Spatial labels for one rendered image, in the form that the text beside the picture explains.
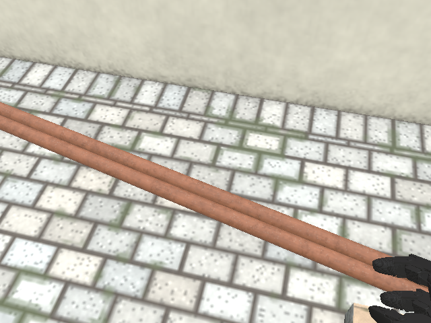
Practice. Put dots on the right robot hand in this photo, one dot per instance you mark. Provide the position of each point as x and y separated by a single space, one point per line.
416 269

